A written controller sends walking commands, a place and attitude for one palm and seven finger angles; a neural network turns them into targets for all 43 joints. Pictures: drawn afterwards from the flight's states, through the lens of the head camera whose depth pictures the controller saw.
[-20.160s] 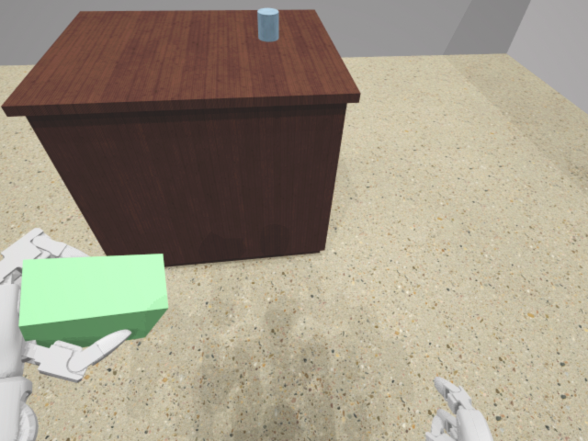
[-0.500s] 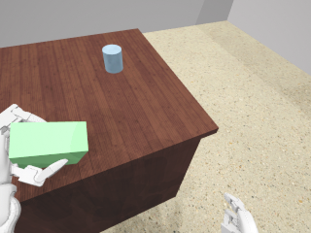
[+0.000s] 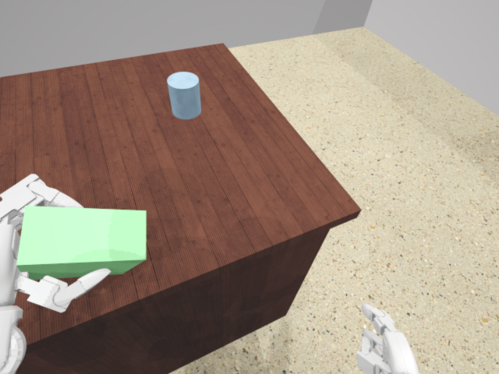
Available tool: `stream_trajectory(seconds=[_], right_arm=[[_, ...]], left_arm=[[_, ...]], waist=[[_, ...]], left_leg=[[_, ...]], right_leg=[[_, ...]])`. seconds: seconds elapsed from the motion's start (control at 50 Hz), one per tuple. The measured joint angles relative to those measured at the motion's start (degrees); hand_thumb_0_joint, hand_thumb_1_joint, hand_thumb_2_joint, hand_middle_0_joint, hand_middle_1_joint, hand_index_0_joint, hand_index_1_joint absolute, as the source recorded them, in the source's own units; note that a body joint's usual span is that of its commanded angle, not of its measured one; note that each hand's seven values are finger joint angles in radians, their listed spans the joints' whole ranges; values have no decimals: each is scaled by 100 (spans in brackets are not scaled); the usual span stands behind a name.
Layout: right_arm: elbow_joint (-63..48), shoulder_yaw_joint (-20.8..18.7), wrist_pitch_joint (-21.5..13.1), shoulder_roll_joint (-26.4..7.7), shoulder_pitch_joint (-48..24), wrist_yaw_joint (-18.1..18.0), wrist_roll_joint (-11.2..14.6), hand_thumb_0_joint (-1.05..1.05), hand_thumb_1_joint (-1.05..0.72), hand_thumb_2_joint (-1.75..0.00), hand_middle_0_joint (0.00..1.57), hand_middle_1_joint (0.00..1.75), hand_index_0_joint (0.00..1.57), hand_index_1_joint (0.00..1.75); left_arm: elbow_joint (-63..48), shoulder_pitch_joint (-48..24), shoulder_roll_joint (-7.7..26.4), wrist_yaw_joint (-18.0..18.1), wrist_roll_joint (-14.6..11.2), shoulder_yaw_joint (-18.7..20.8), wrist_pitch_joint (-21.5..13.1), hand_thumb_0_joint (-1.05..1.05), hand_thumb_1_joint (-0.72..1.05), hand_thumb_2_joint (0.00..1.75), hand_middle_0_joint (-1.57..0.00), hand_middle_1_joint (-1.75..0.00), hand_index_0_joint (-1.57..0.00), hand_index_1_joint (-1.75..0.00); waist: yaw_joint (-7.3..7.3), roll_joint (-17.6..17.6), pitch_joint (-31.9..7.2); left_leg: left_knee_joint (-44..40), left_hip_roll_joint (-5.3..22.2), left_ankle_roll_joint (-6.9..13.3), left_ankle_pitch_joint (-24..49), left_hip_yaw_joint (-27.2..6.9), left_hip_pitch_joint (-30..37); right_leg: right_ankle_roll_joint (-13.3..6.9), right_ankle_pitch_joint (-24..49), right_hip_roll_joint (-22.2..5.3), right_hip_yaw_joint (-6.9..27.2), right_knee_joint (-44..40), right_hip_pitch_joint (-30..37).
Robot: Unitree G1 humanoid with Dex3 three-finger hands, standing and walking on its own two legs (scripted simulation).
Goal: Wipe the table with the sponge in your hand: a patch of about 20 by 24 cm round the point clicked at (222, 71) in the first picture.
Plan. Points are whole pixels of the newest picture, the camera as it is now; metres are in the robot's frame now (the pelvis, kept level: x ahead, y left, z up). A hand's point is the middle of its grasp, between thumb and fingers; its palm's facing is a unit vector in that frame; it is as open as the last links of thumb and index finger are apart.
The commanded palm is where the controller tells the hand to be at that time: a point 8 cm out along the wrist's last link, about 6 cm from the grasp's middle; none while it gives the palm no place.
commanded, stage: look again from close up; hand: left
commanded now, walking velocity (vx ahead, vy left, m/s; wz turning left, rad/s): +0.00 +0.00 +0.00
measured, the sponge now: (100, 246) +0.23 +0.21 +0.13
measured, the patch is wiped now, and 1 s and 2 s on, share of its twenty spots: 0.00 0.00 0.00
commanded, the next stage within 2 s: come to a stop and stand still in 0.32 s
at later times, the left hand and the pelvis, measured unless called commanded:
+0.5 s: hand (66, 236) +0.22 +0.23 +0.17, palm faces +0.38 -0.79 -0.48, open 10.0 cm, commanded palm +0.15 +0.26 +0.17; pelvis -0.01 -0.03 +0.00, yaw +1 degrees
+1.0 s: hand (72, 235) +0.23 +0.22 +0.17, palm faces +0.42 -0.85 -0.32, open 10.0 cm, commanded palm +0.16 +0.25 +0.17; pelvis +0.00 -0.03 +0.00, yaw +0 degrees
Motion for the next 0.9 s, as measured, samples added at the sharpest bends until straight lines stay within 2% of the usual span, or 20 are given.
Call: stream_trajectory(seconds=[0.1,0.28,0.46,0.48,0.5,0.54,0.56,0.6,0.64,0.7,0.74,0.78,0.84,0.9], right_arm=[[-24,5,25,4,15,-44,22,1,-90,-90,20,30,20,30],[80,3,-17,-65,33,-103,21,1,-90,-90,20,30,20,30],[55,9,-22,-67,5,-124,26,1,-90,-90,20,30,20,30],[2,-15,-103,-65,85,-144,-29,1,-90,-90,20,30,20,30],[26,5,-199,-49,134,-150,-45,1,-90,-90,20,29,20,30],[117,98,-267,-12,63,-80,-52,1,-90,-90,20,29,20,30],[119,121,-292,-4,27,-24,-24,1,-90,-90,20,29,20,30],[47,105,-332,-33,14,81,1,1,-90,-90,20,30,20,30],[-22,60,-359,-94,56,147,15,1,-90,-90,20,30,20,30],[-9,23,-333,-130,128,141,28,1,-90,-90,20,30,20,30],[32,27,-285,-94,195,72,19,1,-90,-90,20,30,20,30],[86,60,-233,-41,239,-10,6,1,-90,-90,20,30,20,30],[118,96,-212,2,280,-99,3,1,-90,-90,20,30,20,30],[140,112,-281,-38,230,-117,-3,1,-90,-90,20,30,20,30]], left_arm=[[58,137,71,14,-56,97,19,-1,-49,103,-77,-134,-77,-134],[93,78,-103,81,-57,-7,63,-1,-49,103,-77,-134,-77,-134],[174,37,-115,98,-56,-64,114,-1,-49,103,-77,-134,-77,-134],[203,-237,87,-31,193,9,133,-1,-49,103,-77,-134,-77,-134],[423,-664,379,-153,307,137,-36,-1,-49,103,-77,-134,-77,-133],[828,-1209,704,-153,167,462,-261,-1,-49,103,-77,-134,-77,-133],[933,-1296,706,-102,45,592,-288,-1,-49,103,-77,-134,-77,-133],[915,-1175,486,-13,-116,674,-254,-1,-49,103,-77,-134,-77,-134],[694,-774,162,15,-173,469,-238,-1,-49,103,-77,-134,-77,-134],[349,-37,-169,-66,-143,-79,-254,-1,-49,103,-77,-134,-77,-134],[279,276,-183,-154,-105,-324,-262,-1,-49,103,-77,-134,-77,-134],[292,383,-52,-191,-74,-334,-236,-1,-49,103,-77,-134,-77,-134],[413,182,149,-142,-75,-101,-184,-1,-49,103,-77,-134,-77,-134],[429,-161,159,-31,-92,162,-135,-1,-49,103,-77,-134,-77,-134]], waist=[[-10,6,-17],[81,56,-38],[46,91,-96],[130,79,-67],[209,18,-58],[249,-81,-8],[225,-94,-2],[128,-27,-42],[37,87,-117],[-55,165,-220],[-72,112,-266],[-58,0,-268],[16,-151,-197],[104,-197,-98]], left_leg=[[10,45,-31,-7,-11,-23],[-11,90,-74,18,-49,-11],[-73,133,-124,50,-51,10],[-5,149,-133,42,-77,-68],[50,145,-145,47,-110,-172],[45,168,-190,89,-111,-238],[25,179,-206,105,-76,-241],[29,186,-199,99,-3,-253],[49,175,-163,62,58,-252],[44,154,-132,16,110,-206],[37,149,-136,0,93,-183],[45,159,-152,-10,51,-176],[74,175,-179,-20,-33,-176],[102,189,-189,-37,-69,-160]], right_leg=[[-40,20,45,-11,-27,-9],[-101,42,90,-50,-60,12],[-159,67,133,-50,-99,17],[-163,65,148,-80,-70,-33],[-182,51,142,-119,2,-137],[-242,80,164,-123,18,-219],[-258,102,174,-89,25,-248],[-241,100,179,-18,79,-303],[-202,65,170,42,133,-332],[-165,-1,151,98,189,-324],[-168,-35,146,84,193,-300],[-189,-49,156,43,181,-272],[-225,-50,173,-41,147,-223],[-235,-41,186,-76,117,-173]])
